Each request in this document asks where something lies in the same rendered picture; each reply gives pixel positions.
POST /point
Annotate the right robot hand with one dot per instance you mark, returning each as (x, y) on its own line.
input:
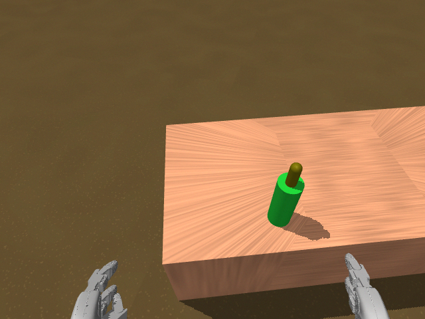
(364, 300)

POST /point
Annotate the bottle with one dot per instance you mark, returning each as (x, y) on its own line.
(288, 190)

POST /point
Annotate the left robot hand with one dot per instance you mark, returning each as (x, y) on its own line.
(91, 304)

